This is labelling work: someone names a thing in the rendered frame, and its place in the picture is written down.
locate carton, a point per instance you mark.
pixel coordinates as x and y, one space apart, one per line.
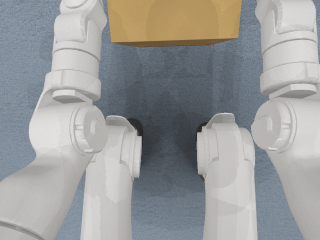
169 23

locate right robot thigh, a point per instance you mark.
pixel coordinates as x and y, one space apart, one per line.
230 198

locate robot right upper arm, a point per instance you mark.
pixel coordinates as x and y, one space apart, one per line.
288 129

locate robot left shin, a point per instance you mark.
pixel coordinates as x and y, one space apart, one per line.
114 120

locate left robot forearm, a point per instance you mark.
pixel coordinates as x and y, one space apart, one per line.
76 54

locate robot left upper arm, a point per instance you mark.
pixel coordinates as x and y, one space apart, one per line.
35 201

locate right robot forearm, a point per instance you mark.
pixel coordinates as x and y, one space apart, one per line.
289 49

